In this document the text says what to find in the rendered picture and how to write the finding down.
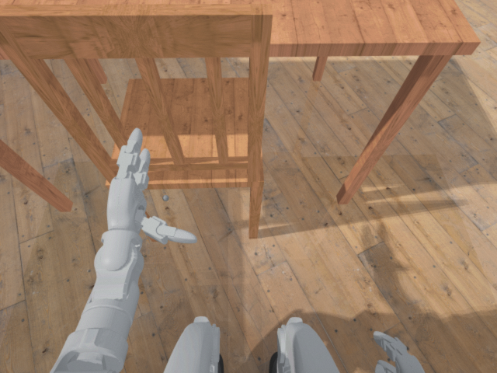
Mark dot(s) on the chair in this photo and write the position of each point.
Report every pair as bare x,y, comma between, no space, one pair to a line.
200,132

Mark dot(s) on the right robot hand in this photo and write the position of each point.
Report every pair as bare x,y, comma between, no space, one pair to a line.
397,351

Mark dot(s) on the table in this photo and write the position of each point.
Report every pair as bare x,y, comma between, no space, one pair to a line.
433,29

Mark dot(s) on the robot left forearm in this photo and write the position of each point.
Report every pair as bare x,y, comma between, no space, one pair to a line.
100,339

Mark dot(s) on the left robot thigh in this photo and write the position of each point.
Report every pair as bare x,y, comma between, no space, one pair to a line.
196,349

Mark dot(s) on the left robot hand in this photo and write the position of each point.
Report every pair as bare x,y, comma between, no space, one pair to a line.
126,196

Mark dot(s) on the robot right shin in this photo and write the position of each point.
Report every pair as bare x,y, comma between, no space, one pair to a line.
280,368

